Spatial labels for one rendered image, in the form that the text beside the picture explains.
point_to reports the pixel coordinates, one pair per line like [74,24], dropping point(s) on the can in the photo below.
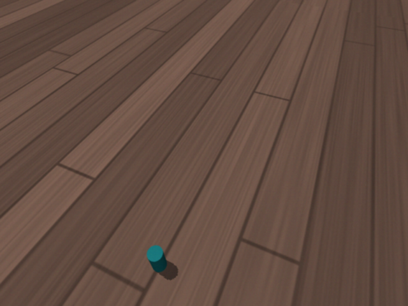
[156,258]

